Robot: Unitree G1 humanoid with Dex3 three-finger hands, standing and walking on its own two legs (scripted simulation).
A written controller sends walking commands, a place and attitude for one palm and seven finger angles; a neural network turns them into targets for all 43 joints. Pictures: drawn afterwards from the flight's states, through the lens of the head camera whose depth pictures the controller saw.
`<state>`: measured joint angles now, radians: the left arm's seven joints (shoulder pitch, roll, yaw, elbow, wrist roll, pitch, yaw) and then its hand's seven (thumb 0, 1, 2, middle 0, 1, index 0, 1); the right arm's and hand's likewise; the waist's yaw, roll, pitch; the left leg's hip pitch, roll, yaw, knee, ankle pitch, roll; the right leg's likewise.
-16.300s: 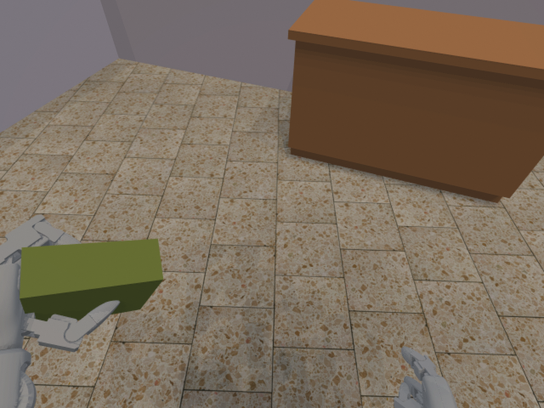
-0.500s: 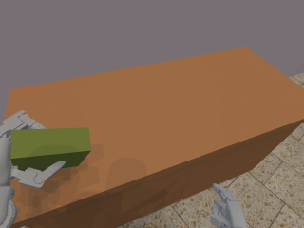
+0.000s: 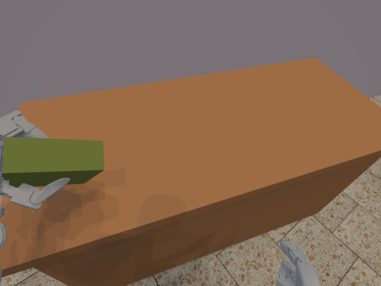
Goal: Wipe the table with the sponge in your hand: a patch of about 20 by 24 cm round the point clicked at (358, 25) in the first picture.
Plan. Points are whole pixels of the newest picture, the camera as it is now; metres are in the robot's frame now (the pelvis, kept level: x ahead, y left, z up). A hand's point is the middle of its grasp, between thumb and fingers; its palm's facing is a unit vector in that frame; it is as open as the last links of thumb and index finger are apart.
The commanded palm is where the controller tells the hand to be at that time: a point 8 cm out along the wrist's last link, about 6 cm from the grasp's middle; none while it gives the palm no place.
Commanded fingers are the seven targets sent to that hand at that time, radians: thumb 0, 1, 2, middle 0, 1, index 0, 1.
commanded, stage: come to a stop and stand still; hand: left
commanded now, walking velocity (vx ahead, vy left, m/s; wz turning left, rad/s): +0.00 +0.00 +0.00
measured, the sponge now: (66, 165) +0.26 +0.25 +0.15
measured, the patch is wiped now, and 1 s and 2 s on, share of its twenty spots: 0.00 0.00 0.00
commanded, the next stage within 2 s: look again from close up in 0.80 s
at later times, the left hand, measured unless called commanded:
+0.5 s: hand (54, 155) +0.26 +0.27 +0.16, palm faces +0.36 -0.86 -0.36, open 9.1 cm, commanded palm +0.20 +0.30 +0.18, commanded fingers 0.00 0.10 1.30 -1.20 -1.60 -1.20 -1.60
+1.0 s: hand (58, 159) +0.26 +0.26 +0.16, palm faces +0.36 -0.86 -0.37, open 9.1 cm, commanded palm +0.20 +0.30 +0.18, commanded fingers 0.00 0.10 1.30 -1.20 -1.60 -1.20 -1.60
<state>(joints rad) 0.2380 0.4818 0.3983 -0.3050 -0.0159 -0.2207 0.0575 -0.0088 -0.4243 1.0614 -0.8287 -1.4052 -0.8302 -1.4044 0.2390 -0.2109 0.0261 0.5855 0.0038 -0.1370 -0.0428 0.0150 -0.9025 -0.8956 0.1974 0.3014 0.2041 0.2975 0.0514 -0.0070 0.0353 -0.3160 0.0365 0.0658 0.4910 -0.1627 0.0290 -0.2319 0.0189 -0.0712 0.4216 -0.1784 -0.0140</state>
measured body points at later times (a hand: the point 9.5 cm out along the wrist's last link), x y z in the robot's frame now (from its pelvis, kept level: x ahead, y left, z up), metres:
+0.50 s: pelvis +0.04 +0.02 +0.00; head +0.07 +0.05 +0.45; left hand +0.24 +0.31 +0.18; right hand +0.23 -0.19 -0.06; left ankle +0.06 +0.10 -0.74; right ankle +0.03 -0.11 -0.74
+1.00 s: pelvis +0.04 +0.02 +0.00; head +0.07 +0.04 +0.45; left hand +0.24 +0.31 +0.18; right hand +0.22 -0.21 -0.07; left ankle +0.06 +0.10 -0.74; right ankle +0.03 -0.11 -0.74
